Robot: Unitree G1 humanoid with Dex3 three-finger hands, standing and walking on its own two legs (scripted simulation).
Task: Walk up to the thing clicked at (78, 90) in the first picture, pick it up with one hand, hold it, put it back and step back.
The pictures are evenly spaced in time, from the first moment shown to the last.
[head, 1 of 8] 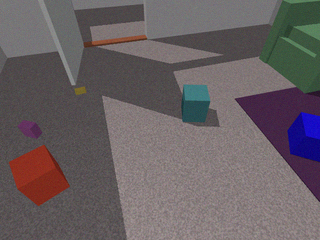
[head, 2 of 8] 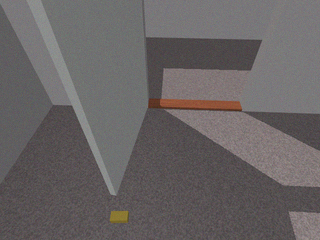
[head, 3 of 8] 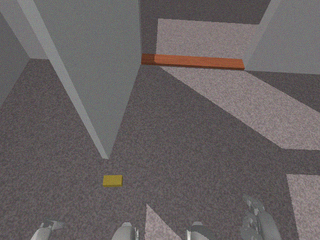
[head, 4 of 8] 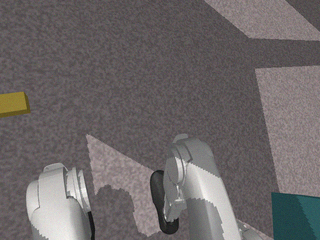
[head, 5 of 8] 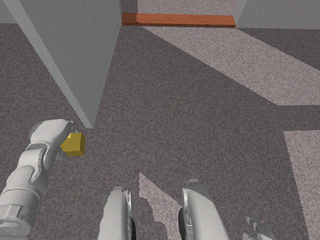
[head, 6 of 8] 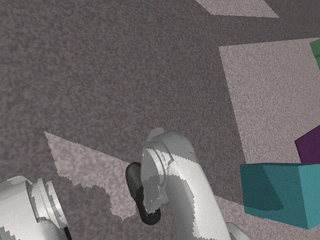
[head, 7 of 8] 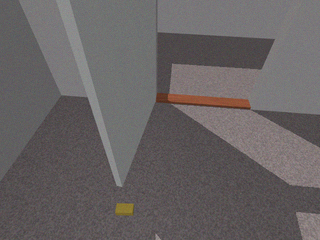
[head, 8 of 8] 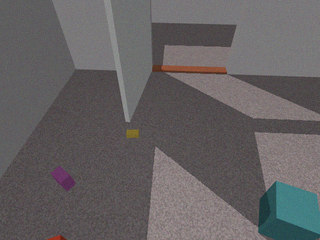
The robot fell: no
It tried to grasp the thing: yes
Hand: left
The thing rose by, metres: 0.68
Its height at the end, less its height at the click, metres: +0.00
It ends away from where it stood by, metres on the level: 0.01
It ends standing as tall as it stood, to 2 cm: yes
